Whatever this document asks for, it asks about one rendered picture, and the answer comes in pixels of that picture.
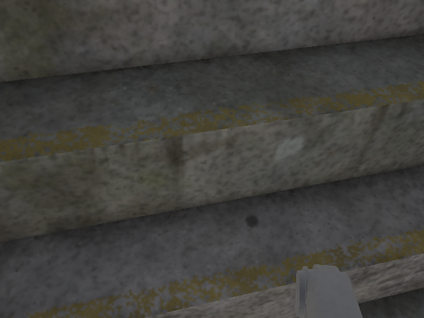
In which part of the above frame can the robot right thigh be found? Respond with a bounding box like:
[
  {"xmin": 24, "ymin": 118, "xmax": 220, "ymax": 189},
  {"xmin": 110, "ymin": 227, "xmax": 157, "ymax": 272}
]
[{"xmin": 295, "ymin": 264, "xmax": 363, "ymax": 318}]

